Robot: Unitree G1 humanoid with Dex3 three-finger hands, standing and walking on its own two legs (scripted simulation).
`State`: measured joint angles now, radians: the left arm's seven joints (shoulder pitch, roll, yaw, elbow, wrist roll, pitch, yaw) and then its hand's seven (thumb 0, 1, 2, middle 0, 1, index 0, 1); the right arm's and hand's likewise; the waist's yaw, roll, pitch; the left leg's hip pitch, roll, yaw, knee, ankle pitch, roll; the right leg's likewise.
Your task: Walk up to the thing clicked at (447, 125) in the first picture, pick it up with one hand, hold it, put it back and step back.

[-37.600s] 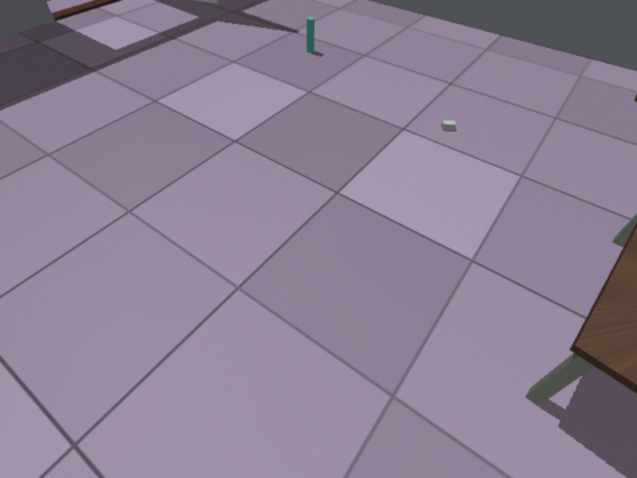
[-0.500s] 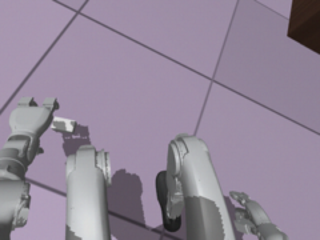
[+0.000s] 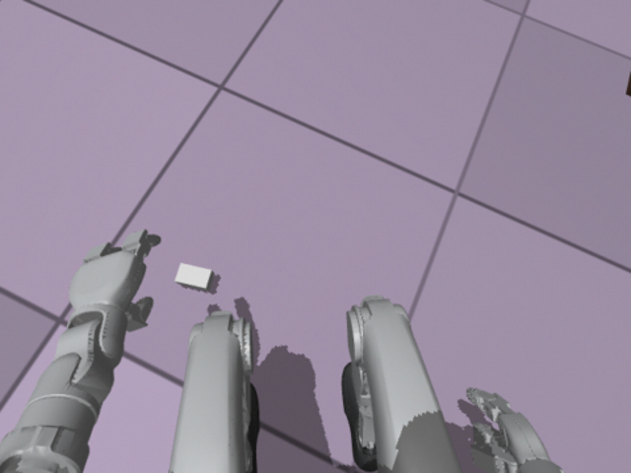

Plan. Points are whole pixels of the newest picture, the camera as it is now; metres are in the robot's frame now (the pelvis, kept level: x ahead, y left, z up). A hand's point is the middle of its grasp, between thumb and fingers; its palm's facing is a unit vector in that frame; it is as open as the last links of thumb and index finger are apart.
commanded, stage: home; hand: left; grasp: from above
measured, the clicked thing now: (195, 277) +0.43 +0.21 -0.43
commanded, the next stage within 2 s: none
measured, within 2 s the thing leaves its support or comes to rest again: neither
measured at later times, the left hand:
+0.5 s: hand (48, 400) +0.23 +0.20 +0.09, palm faces -0.13 -0.87 -0.47, open 7.4 cm
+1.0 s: hand out of the picture +0.21 +0.19 +0.22, palm faces +0.10 -0.97 -0.20, open 7.4 cm
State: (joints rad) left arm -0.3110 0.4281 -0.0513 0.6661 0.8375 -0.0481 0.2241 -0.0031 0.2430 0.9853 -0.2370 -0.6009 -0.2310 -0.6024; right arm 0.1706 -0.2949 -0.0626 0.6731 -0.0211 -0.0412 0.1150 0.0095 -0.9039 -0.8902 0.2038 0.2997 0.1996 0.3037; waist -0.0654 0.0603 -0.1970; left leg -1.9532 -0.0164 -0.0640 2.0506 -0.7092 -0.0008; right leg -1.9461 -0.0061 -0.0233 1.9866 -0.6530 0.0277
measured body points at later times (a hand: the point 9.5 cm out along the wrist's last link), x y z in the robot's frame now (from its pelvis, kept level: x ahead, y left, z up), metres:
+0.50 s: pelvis +0.02 +0.01 +0.17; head +0.11 +0.03 +0.61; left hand +0.23 +0.25 +0.12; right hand +0.23 -0.22 +0.09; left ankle +0.07 +0.12 -0.41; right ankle +0.09 -0.13 -0.41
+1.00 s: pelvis +0.07 +0.00 +0.27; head +0.07 +0.01 +0.72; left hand +0.21 +0.24 +0.24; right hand +0.24 -0.24 +0.21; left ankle +0.07 +0.12 -0.41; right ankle +0.09 -0.13 -0.41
